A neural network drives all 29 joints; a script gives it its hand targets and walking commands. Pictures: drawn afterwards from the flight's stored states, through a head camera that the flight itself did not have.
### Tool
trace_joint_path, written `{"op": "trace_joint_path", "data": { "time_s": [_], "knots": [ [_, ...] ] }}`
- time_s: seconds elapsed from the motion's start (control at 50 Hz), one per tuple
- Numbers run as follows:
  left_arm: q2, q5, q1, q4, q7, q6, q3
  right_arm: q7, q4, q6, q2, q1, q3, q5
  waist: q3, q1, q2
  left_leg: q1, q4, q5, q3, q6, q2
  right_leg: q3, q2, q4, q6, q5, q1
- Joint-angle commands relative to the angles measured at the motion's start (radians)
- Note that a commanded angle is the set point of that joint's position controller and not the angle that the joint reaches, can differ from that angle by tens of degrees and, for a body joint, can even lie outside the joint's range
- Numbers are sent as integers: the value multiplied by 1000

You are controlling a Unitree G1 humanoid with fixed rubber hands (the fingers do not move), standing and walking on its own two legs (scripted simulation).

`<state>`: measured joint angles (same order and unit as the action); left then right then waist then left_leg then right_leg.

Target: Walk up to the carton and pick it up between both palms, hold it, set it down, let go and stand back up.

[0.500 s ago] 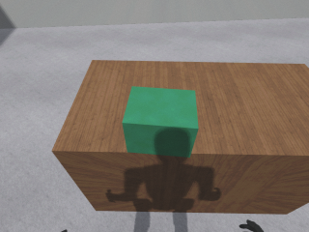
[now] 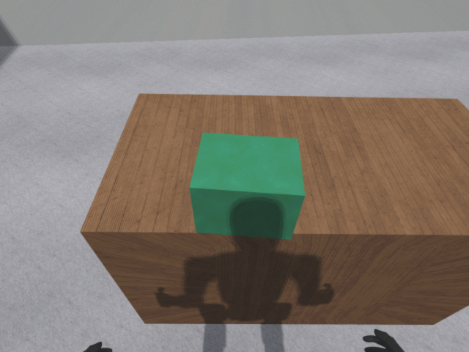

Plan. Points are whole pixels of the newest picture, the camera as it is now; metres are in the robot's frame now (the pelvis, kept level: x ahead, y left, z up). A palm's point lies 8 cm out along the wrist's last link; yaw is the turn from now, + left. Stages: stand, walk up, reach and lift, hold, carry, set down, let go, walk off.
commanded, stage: stand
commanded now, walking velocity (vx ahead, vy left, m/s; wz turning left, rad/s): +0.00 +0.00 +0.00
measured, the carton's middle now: (246, 185) +0.46 -0.02 +0.00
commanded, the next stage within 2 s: none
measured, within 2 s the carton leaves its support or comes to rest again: neither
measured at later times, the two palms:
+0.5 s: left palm out of the picture +0.11 +0.29 -0.09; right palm out of the picture +0.12 -0.26 -0.07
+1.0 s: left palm out of the picture +0.14 +0.29 -0.09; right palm out of the picture +0.11 -0.25 -0.07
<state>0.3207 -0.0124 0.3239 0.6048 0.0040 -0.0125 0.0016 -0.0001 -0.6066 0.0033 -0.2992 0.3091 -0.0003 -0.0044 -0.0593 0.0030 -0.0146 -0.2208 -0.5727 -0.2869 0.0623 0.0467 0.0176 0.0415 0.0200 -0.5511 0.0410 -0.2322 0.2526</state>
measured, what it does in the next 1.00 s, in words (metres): stands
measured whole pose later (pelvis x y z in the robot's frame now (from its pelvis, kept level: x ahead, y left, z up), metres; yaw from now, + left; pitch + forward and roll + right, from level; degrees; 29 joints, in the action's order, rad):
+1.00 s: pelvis +0.01 +0.03 +0.00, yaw -3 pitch -3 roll +0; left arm 0.35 -0.01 0.29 0.60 0.00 0.00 0.00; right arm 0.00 -0.57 -0.01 -0.31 0.30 -0.01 -0.01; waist -0.10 0.00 -0.03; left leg -0.20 -0.57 -0.32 0.13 0.08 0.03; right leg 0.12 0.03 -0.56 0.08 -0.24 0.26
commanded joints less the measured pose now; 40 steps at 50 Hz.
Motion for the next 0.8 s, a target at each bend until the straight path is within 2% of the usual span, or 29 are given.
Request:
{"op": "trace_joint_path", "data": {
  "time_s": [0.0, 0.02, 0.06, 0.1, 0.12, 0.14, 0.18, 0.24, 0.26, 0.3, 0.34, 0.36, 0.38, 0.4, 0.42, 0.44, 0.46, 0.48, 0.5, 0.52, 0.54, 0.58, 0.6, 0.64, 0.66, 0.68, 0.72, 0.74, 0.78],
  "knots": [
    [142, 4, 6, -76, -9, -24, 47, 3, 94, 21, -172, -21, -54, 0, -4, 5, 0, -90, 186, -64, -156, -12, -118, 76, 66, 81, -28, 43, -29],
    [136, 8, 9, -85, -7, -22, 44, 3, 98, 23, -170, -31, -53, -2, 1, 15, 45, -99, 207, -87, -162, -14, -120, 73, 56, 73, -24, 34, -40],
    [139, 4, 18, -83, -7, -20, 48, 4, 91, 21, -169, -16, -53, -2, 8, 7, 14, -90, 187, -77, -160, -12, -117, 72, 58, 71, -22, 31, -37],
    [147, 4, 7, -87, -5, -18, 51, 1, 92, 21, -168, -16, -55, -1, -9, 13, 43, -88, 196, -65, -169, -8, -124, 79, 66, 69, -28, 43, -36],
    [151, 4, 32, -85, -7, -19, 49, 1, 92, 19, -168, -7, -54, -2, 9, 16, 2, -75, 178, -44, -153, -10, -117, 78, 69, 78, -22, 70, -41],
    [153, 1, 23, -77, -5, -20, 49, -2, 91, 18, -166, -1, -57, -2, -18, 5, -2, -85, 184, -80, -145, -16, -110, 87, 56, 81, -21, 25, -7],
    [153, 0, -4, -88, -7, -21, 47, 1, 110, 17, -172, -2, -56, -4, -35, -3, -1, -105, 193, -88, -160, -9, -122, 80, 57, 64, -19, 52, -13],
    [138, 1, 38, -83, -7, -20, 44, 4, 100, 15, -169, -5, -54, -1, 11, 16, 53, -79, 184, -81, -155, -5, -126, 80, 65, 65, -25, 56, -32],
    [165, 2, 5, -90, -7, -21, 43, 1, 103, 18, -156, 1, -55, -6, -2, -1, 40, -115, 191, -105, -149, -12, -111, 84, 58, 60, -17, 44, -44],
    [158, 3, 16, -79, -9, -20, 43, 1, 115, 13, -158, -30, -59, 4, 6, 7, -20, -43, 176, -73, -146, -11, -112, 80, 55, 66, -13, 61, 3],
    [161, 3, 18, -74, -9, -23, 48, 0, 116, 15, -169, -21, -56, -1, 38, 10, 22, -50, 183, -44, -156, -3, -125, 85, 58, 60, -15, 75, -33],
    [162, 1, 5, -84, -10, -22, 48, 0, 112, 15, -170, -23, -58, -1, 17, 4, -6, -41, 180, -35, -146, -3, -121, 86, 58, 56, -16, 93, -7],
    [155, 0, -9, -93, -8, -23, 44, 4, 103, 13, -168, 7, -60, -3, 14, -14, 37, -71, 198, -74, -155, -4, -125, 83, 52, 47, -16, 71, -11],
    [151, 4, -12, -89, -5, -21, 46, 2, 113, 11, -167, -31, -60, -2, 14, 1, 32, -89, 214, -110, -158, -2, -131, 70, 46, 42, -9, 52, -19],
    [149, 4, 12, -86, -4, -19, 47, 4, 113, 9, -171, -25, -61, 2, 15, 5, 45, -49, 199, -68, -151, -7, -129, 82, 53, 47, -16, 65, -11],
    [154, 3, 32, -78, -5, -18, 45, 3, 117, 9, -170, -32, -57, -1, 25, 12, 42, -56, 177, -66, -125, -6, -126, 79, 59, 52, -10, 92, -18],
    [174, 0, -1, -77, -10, -19, 50, 1, 120, 10, -158, -22, -55, -4, 32, 0, -27, -45, 172, -31, -128, -4, -121, 90, 58, 49, -10, 107, -15],
    [150, 0, -1, -90, -10, -20, 47, 5, 119, 12, -163, -4, -54, 0, 34, -4, 7, -44, 178, 15, -141, -2, -124, 91, 56, 30, -11, 118, -27],
    [149, 0, -12, -91, -9, -21, 40, 2, 119, 13, -162, -8, -51, -5, 5, -4, -5, -78, 179, -4, -132, -1, -130, 88, 62, 47, -8, 112, -32],
    [138, 8, 23, -82, -8, -20, 41, 3, 116, 13, -171, -31, -53, 4, 27, 19, 4, -40, 167, 24, -136, -1, -122, 90, 65, 42, -8, 144, -32],
    [156, 7, -4, -85, -7, -18, 46, 1, 124, 12, -178, -12, -59, -4, 11, -3, 5, -46, 185, 32, -136, -9, -129, 96, 58, 34, -13, 121, -12],
    [166, 7, 6, -90, -4, -14, 47, -1, 128, 9, -173, -49, -58, -4, 17, 18, -6, -62, 174, -16, -125, -4, -125, 98, 60, 45, -9, 131, -31],
    [166, 4, 8, -84, -6, -11, 49, 1, 123, 9, -176, -32, -64, -5, 4, 7, 15, -19, 187, 45, -132, -13, -123, 101, 52, 36, -12, 143, 1],
    [166, 3, 5, -89, -8, -11, 47, 1, 131, 9, -186, -18, -63, -1, 23, 0, -14, -12, 159, 57, -119, 0, -134, 103, 70, 41, -15, 172, -26],
    [165, 0, 4, -86, -9, -11, 49, 3, 121, 8, -175, -9, -63, -4, 26, -1, 32, -35, 181, 1, -111, -5, -128, 99, 56, 41, -8, 125, -27],
    [158, 2, -9, -85, -10, -12, 47, 1, 125, 5, -176, -17, -65, 0, 8, -6, 19, -25, 198, 5, -115, -11, -130, 93, 44, 32, -4, 106, 0],
    [156, 4, -52, -101, -10, -8, 44, 2, 124, 7, -170, -6, -66, 0, -20, -17, 86, -74, 225, 44, -146, -18, -159, 89, 48, 17, -7, 83, -9],
    [161, 6, -25, -93, -12, -4, 48, 1, 134, 4, -164, -40, -65, 0, -4, 8, 50, -26, 215, 40, -133, -10, -159, 97, 55, 29, -10, 79, -1],
    [160, 0, -29, -84, -11, -10, 50, 3, 130, -1, -165, -13, -67, -2, -7, -14, 9, -42, 221, -76, -130, -3, -152, 91, 46, 31, -6, 65, 2]
  ]
}}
